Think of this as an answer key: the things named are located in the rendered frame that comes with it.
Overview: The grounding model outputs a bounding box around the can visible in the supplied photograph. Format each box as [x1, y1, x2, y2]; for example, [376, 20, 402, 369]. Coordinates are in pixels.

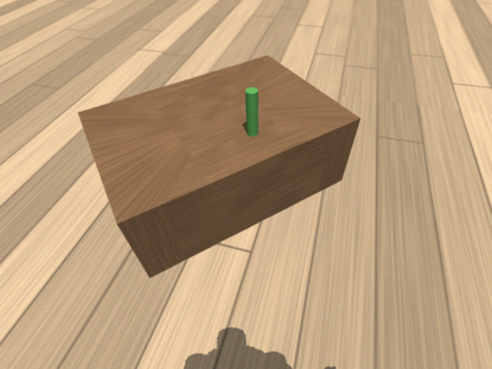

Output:
[245, 87, 258, 137]

